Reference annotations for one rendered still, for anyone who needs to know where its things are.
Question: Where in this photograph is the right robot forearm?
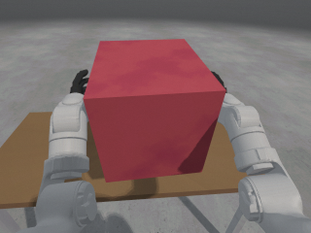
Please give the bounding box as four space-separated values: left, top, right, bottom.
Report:
217 93 303 211

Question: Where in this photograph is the robot right upper arm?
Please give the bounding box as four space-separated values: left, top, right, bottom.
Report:
238 173 311 233

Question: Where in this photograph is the carton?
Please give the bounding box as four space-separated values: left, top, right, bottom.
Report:
83 39 226 183

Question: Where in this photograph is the table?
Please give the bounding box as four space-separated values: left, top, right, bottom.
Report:
0 112 264 233

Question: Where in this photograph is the left robot forearm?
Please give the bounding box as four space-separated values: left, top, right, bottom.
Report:
35 92 89 223

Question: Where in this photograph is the left robot hand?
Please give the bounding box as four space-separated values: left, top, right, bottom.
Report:
70 69 89 95

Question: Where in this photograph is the robot left upper arm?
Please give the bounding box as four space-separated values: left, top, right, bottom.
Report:
16 180 98 233

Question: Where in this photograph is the right robot hand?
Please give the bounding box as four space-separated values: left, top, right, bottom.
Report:
211 71 227 93

